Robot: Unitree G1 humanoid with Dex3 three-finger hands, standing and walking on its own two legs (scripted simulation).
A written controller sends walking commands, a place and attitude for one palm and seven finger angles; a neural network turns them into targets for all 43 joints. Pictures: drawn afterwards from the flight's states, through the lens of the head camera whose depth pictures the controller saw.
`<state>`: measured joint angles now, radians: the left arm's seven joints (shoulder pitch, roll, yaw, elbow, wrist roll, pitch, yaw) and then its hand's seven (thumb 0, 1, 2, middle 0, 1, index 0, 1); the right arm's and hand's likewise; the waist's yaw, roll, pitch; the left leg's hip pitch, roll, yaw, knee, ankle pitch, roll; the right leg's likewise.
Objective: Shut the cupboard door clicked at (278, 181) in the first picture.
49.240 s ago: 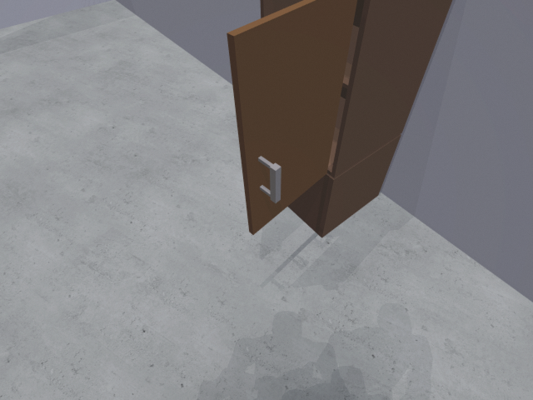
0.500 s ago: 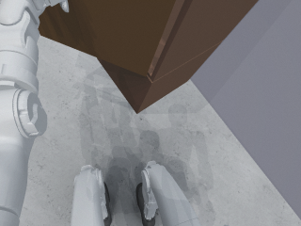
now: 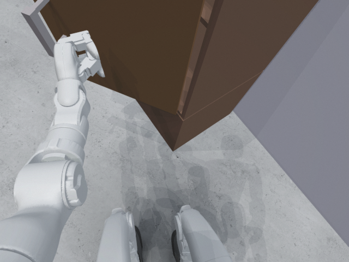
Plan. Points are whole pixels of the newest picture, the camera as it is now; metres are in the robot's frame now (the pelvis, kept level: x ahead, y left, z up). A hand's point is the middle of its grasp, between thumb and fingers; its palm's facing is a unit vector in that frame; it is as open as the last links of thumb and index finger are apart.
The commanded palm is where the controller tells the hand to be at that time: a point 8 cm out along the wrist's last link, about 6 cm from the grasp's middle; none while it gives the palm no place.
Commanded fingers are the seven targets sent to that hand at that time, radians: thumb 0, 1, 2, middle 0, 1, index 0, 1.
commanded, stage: pull the fist back off the door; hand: left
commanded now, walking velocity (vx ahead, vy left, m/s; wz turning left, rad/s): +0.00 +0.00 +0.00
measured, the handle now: (48, 28) +0.65 +0.21 +0.04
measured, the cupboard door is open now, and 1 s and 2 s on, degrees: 33 33 33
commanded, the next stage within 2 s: draw the hand back to the body in 0.28 s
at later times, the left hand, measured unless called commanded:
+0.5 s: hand (97, 78) +0.50 +0.10 +0.05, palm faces +0.06 -1.00 -0.03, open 3.1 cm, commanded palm +0.44 +0.16 +0.07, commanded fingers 0.00 0.90 0.90 -1.30 -1.50 -1.30 -1.50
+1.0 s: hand (19, 129) +0.35 +0.17 +0.17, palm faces +0.05 -0.99 -0.15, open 3.1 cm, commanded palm +0.30 +0.23 +0.19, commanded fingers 0.00 0.90 0.90 -1.00 -1.17 -1.00 -1.17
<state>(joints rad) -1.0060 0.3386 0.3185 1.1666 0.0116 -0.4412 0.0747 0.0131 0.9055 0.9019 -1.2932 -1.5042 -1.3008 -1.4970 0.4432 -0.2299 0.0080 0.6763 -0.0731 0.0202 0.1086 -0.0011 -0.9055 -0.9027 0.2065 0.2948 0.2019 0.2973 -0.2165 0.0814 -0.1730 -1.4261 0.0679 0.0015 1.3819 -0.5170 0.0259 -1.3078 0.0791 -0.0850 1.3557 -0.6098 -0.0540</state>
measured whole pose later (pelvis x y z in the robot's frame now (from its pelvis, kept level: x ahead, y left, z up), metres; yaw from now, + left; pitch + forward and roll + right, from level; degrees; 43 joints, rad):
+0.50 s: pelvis +0.00 -0.01 +0.00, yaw +2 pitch +28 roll -2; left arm -0.84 0.22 0.21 1.05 -0.02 -0.55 0.08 0.02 0.90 0.90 -1.30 -1.50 -1.30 -1.50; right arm 0.24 -0.22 -0.02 0.63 -0.05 0.08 0.08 0.00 -0.91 -0.90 0.20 0.29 0.20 0.30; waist -0.14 0.05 -0.19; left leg -1.35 0.04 0.00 1.37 -0.52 0.01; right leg -1.23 0.05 -0.09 1.37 -0.63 -0.06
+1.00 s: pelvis +0.03 +0.01 +0.11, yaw +3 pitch +10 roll -1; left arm -0.08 0.24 0.03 0.30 -0.12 -0.25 -0.01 0.02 0.90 0.90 -1.21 -1.41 -1.22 -1.40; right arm 0.24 -0.26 -0.02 0.55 0.06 0.08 -0.05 0.01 -0.91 -0.90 0.20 0.29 0.20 0.30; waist -0.03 0.04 -0.11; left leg -0.65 0.01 0.05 0.85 -0.37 0.03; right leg -0.55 0.04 -0.02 0.84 -0.46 -0.04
